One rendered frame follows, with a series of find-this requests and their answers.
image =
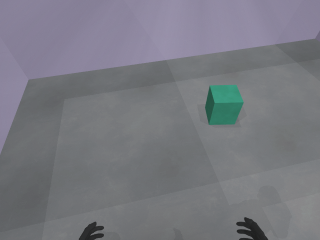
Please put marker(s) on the robot left hand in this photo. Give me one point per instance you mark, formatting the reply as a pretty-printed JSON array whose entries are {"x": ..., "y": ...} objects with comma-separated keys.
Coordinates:
[{"x": 91, "y": 228}]

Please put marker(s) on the robot right hand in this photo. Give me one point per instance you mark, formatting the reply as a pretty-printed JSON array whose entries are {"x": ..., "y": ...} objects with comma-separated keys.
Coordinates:
[{"x": 256, "y": 233}]

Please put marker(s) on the carton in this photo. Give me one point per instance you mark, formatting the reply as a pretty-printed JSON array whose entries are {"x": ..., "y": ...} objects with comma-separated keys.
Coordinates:
[{"x": 223, "y": 104}]

